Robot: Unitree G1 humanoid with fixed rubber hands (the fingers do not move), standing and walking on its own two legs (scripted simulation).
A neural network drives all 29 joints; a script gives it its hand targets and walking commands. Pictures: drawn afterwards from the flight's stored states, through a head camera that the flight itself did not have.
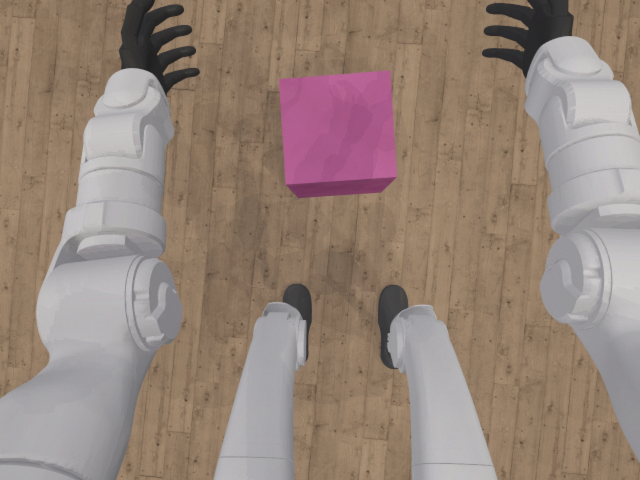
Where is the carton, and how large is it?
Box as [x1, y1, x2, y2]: [279, 70, 396, 197]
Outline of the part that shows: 389,70 279,79 285,183 298,197 380,192 396,177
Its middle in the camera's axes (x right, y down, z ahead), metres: +0.03 -0.21 +0.85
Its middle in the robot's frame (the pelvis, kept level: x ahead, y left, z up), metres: +0.56 +0.02 -0.53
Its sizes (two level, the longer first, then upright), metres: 0.210 0.200 0.250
